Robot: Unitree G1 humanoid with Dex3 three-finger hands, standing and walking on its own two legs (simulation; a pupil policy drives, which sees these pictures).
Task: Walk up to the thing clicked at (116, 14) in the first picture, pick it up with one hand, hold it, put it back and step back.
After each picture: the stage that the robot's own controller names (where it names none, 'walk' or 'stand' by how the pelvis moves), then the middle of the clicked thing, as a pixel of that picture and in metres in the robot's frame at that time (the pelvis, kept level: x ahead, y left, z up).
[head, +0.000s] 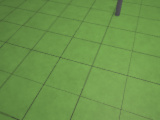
stand; (118, 7) +2.04 -0.55 -0.65
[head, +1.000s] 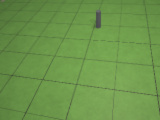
walk; (98, 19) +1.96 -0.10 -0.62
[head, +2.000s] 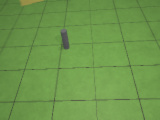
walk; (65, 39) +1.37 +0.26 -0.65
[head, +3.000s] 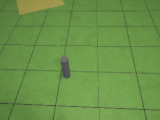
walk; (65, 67) +0.92 +0.22 -0.65
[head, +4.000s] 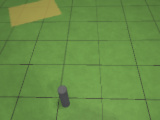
walk; (64, 97) +0.61 +0.19 -0.64
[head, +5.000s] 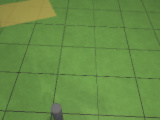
stand; (57, 114) +0.45 +0.16 -0.63
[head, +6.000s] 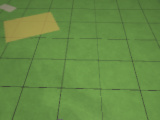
stand; out of the picture +0.40 +0.16 -0.65
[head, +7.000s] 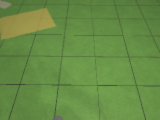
stand; out of the picture +0.41 +0.17 -0.66
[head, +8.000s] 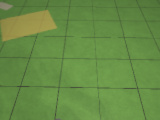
stand; out of the picture +0.40 +0.17 -0.66
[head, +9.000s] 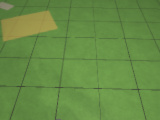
stand; out of the picture +0.40 +0.16 -0.66
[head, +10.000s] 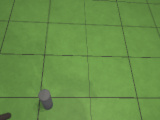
go down; (46, 100) +0.43 +0.18 -0.56
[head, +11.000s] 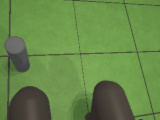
go down; (19, 57) +0.48 +0.22 -0.25
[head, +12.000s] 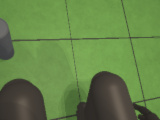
close in; (1, 42) +0.47 +0.24 -0.22
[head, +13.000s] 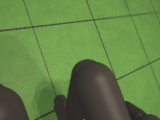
close; out of the picture +0.46 +0.28 -0.16
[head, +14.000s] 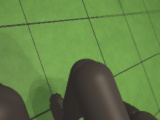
lift; out of the picture +0.45 +0.28 -0.16
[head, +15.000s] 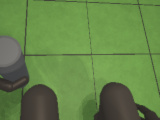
lift; (13, 68) +0.35 +0.22 -0.02
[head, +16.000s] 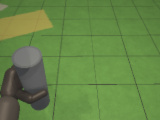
hold; (34, 83) +0.32 +0.15 +0.09
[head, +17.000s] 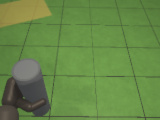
hold; (34, 92) +0.31 +0.16 +0.03
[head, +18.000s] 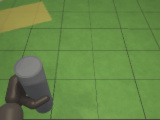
crouch; (37, 89) +0.31 +0.15 +0.04
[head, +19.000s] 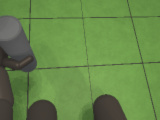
crouch; (19, 50) +0.44 +0.18 -0.03
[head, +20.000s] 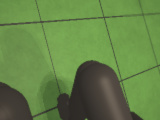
lower; out of the picture +0.44 +0.28 -0.17
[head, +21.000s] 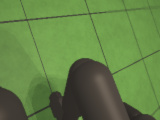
lower; out of the picture +0.46 +0.29 -0.16
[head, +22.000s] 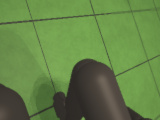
lower; out of the picture +0.45 +0.29 -0.16
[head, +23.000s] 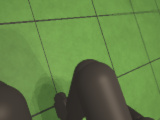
lower; out of the picture +0.44 +0.29 -0.16
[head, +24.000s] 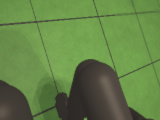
rest; out of the picture +0.43 +0.28 -0.16
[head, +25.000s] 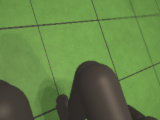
withdraw; out of the picture +0.43 +0.27 -0.17
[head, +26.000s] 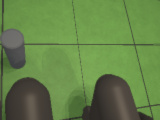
walk; (15, 52) +0.45 +0.23 -0.21
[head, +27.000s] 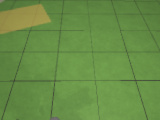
stand; out of the picture +0.39 +0.16 -0.58
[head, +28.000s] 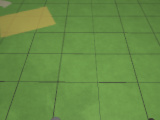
stand; out of the picture +0.40 +0.17 -0.60
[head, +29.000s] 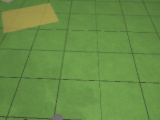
stand; out of the picture +0.40 +0.17 -0.61
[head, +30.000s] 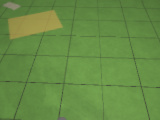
walk; out of the picture +0.41 +0.16 -0.65
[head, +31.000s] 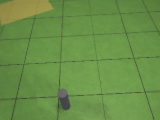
walk; (64, 100) +0.54 +0.19 -0.64
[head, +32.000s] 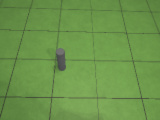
walk; (61, 60) +0.83 +0.15 -0.63
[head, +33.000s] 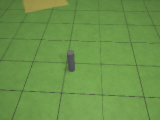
stand; (71, 61) +1.05 +0.15 -0.64
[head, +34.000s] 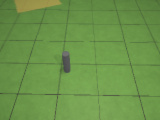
stand; (66, 62) +1.03 +0.15 -0.66
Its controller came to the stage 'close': yes
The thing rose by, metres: 0.69
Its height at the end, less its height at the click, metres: +0.00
